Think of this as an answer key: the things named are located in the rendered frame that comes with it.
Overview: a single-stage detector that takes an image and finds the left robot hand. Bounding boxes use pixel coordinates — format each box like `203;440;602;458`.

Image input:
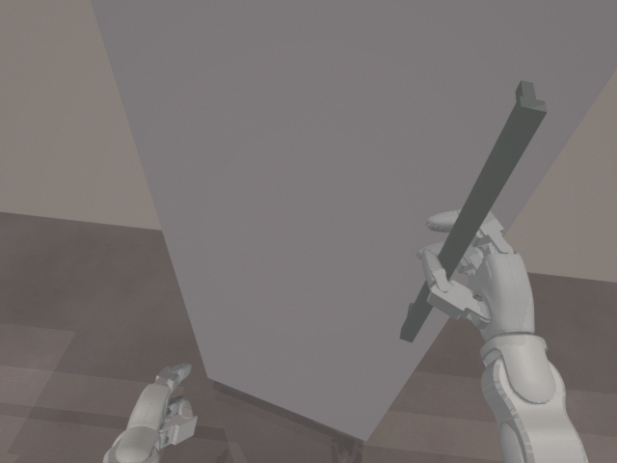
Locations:
126;363;198;449

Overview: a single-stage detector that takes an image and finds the right robot forearm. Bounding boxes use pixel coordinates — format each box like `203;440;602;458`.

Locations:
480;332;589;463

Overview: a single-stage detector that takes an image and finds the handle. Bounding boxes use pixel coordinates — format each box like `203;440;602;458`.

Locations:
400;80;548;342

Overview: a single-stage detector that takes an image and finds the right robot hand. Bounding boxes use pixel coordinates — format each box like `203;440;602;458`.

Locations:
416;209;535;342

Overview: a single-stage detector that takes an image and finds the fridge door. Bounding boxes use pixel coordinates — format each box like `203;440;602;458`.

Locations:
91;0;617;441

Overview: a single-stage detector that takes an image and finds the left robot forearm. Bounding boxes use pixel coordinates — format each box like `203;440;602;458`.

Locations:
103;426;161;463

